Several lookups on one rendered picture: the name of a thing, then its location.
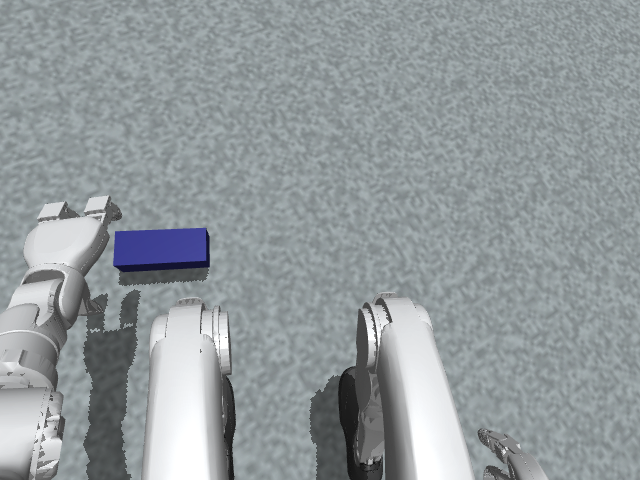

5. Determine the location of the carton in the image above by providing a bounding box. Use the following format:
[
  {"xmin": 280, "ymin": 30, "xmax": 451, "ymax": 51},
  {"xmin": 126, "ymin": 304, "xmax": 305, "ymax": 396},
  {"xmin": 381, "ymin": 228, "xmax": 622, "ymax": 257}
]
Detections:
[{"xmin": 113, "ymin": 228, "xmax": 210, "ymax": 272}]

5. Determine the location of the left robot arm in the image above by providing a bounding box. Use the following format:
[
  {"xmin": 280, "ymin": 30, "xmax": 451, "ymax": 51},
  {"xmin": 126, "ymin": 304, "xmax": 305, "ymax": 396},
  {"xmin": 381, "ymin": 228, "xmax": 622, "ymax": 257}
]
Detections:
[{"xmin": 0, "ymin": 263, "xmax": 86, "ymax": 480}]

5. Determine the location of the right robot foot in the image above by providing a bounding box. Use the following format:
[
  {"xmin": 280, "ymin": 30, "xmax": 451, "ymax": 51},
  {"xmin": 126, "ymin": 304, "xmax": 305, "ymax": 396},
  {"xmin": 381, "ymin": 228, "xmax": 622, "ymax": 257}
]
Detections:
[{"xmin": 338, "ymin": 366, "xmax": 383, "ymax": 480}]

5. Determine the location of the left robot hand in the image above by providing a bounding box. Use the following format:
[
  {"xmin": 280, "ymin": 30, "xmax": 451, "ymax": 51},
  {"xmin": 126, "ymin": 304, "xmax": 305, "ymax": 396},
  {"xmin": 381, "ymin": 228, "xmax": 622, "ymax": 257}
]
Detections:
[{"xmin": 23, "ymin": 195, "xmax": 122, "ymax": 316}]

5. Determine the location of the right robot hand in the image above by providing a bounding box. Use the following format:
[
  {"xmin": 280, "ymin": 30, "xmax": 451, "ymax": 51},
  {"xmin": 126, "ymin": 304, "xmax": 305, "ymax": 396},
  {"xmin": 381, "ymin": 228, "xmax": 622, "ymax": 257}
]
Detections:
[{"xmin": 478, "ymin": 429, "xmax": 549, "ymax": 480}]

